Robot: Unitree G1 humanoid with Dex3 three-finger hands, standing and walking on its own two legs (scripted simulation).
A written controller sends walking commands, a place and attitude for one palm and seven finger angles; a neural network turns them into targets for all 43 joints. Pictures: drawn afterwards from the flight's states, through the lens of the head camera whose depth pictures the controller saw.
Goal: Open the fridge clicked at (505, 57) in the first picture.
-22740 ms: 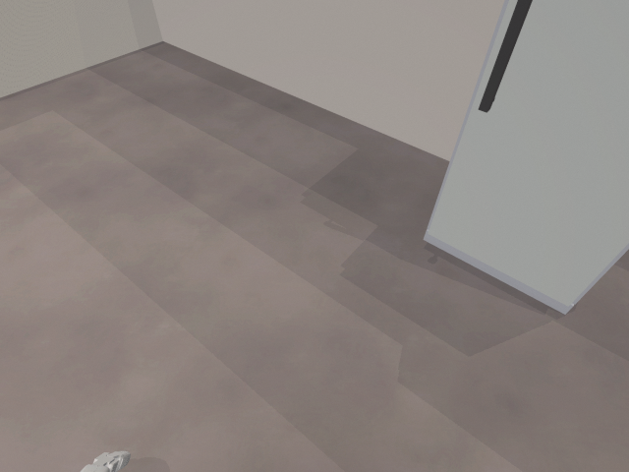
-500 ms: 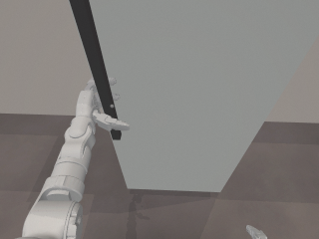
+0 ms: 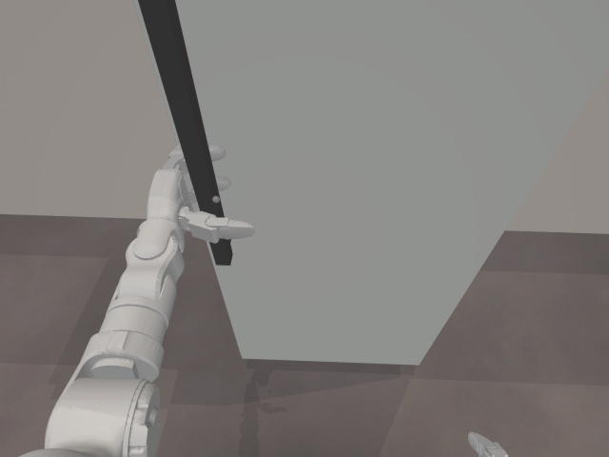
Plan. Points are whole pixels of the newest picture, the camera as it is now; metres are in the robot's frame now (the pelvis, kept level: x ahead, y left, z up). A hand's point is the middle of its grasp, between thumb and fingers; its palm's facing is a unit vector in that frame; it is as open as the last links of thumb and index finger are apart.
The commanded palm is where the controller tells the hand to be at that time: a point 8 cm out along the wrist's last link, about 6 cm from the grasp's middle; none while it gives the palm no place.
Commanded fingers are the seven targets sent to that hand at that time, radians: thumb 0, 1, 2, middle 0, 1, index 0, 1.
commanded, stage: grip the handle and tug to test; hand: left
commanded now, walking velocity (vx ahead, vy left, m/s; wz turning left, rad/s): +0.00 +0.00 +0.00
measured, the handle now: (204, 154) +0.48 +0.16 +0.15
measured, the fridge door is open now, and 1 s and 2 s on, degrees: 0 0 8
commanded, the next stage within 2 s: pull the door a little, standing still in 1.22 s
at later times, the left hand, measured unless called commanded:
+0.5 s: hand (216, 197) +0.43 +0.14 +0.12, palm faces +0.01 -1.00 -0.01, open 5.7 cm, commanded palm +0.40 +0.19 +0.12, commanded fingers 0.00 0.90 0.90 -0.45 -1.40 -0.45 -1.40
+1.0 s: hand (217, 197) +0.43 +0.14 +0.12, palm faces +0.01 -1.00 +0.00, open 5.8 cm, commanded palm +0.38 +0.18 +0.12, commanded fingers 0.00 0.90 0.90 -0.45 -1.40 -0.45 -1.40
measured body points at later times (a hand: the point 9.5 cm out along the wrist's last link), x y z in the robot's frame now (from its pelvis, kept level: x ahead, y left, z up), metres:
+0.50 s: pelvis +0.00 +0.00 +0.00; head +0.02 -0.01 +0.45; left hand +0.42 +0.19 +0.12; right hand +0.11 -0.26 -0.11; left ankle +0.03 +0.11 -0.73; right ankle -0.01 -0.11 -0.73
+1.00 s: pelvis +0.00 +0.00 +0.00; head +0.02 -0.01 +0.45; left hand +0.42 +0.19 +0.12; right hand +0.10 -0.26 -0.11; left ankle +0.03 +0.11 -0.73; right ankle -0.01 -0.11 -0.73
